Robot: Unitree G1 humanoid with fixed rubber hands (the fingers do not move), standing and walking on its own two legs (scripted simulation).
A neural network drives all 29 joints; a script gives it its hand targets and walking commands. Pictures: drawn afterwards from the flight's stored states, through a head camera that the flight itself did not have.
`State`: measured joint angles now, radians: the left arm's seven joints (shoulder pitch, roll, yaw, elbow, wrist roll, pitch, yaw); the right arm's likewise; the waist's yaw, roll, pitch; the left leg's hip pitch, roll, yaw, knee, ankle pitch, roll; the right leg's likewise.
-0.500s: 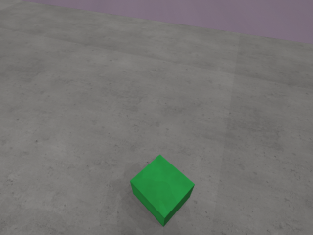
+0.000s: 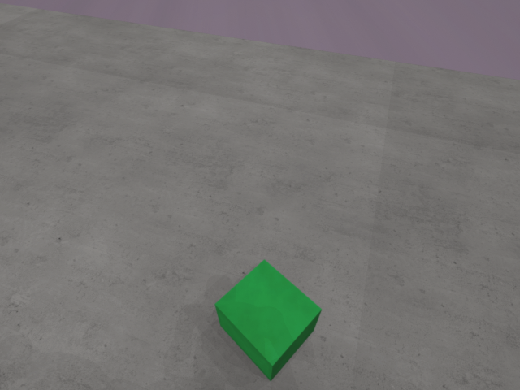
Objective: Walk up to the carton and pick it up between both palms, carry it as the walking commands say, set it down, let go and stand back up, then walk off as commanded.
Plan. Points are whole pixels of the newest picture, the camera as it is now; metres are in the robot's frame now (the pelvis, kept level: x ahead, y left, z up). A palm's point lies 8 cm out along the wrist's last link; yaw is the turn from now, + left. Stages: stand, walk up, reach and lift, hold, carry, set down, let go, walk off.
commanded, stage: walk up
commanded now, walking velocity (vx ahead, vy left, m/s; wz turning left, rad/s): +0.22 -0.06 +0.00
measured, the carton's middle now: (267, 318) +0.46 -0.01 -0.67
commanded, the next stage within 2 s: none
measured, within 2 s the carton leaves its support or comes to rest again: neither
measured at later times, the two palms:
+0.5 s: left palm out of the picture +0.05 +0.25 -0.13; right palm out of the picture +0.06 -0.25 -0.13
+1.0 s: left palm out of the picture +0.05 +0.25 -0.13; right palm out of the picture +0.05 -0.25 -0.13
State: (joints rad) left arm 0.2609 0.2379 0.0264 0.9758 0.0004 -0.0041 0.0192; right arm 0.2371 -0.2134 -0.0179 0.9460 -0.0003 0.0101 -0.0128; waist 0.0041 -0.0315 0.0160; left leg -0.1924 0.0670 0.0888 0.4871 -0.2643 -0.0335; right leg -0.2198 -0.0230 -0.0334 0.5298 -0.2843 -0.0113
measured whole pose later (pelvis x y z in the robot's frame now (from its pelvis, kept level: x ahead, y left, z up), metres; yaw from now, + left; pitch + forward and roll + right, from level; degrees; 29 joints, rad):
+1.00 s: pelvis +0.01 +0.00 +0.00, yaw +0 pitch -1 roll +0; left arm 0.28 0.24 0.03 0.98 0.00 -0.01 0.01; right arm 0.29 -0.21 -0.02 0.95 0.00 -0.01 -0.01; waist 0.00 -0.03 0.01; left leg -0.19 0.08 0.09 0.50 -0.28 -0.05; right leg -0.21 -0.01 -0.04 0.53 -0.30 -0.02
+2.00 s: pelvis +0.00 +0.13 +0.01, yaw -27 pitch +0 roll +5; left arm 0.38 0.24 0.05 0.93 0.00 0.02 0.05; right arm 0.17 -0.27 -0.02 0.90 0.00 0.07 0.02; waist 0.04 0.00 0.03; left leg -0.51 0.05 0.09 1.03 -0.34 -0.02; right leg -0.32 -0.09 0.09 0.56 -0.25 -0.01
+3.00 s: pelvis +0.07 +0.21 -0.01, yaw -38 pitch -2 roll +2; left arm 0.24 0.25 0.08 0.93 0.00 0.02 -0.01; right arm 0.37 -0.21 -0.02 0.89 0.00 0.01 -0.02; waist 0.00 -0.03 0.03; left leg -0.18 0.07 0.24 0.56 -0.33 0.01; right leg -0.31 -0.04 -0.05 0.61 -0.32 0.06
